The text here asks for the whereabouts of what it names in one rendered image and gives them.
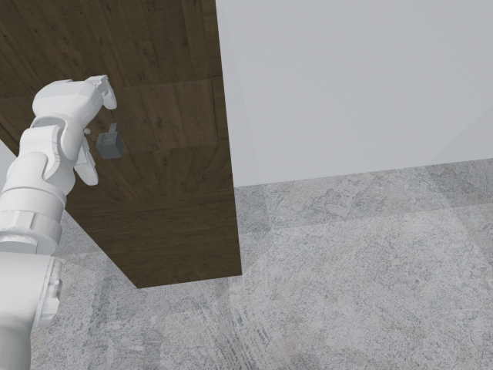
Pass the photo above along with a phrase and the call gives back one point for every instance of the left robot hand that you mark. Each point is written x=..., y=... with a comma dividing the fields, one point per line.
x=81, y=101

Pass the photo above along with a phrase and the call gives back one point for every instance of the handle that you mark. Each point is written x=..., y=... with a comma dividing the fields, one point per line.
x=110, y=145

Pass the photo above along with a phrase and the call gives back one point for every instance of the robot left upper arm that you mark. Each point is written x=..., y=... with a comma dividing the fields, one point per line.
x=30, y=288

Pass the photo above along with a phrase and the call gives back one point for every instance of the cabinet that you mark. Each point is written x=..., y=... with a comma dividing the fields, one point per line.
x=162, y=216

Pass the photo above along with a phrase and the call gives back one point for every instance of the drawer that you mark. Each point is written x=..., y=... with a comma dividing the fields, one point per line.
x=151, y=117

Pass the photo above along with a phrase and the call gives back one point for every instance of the left robot forearm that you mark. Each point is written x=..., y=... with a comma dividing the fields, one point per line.
x=34, y=195

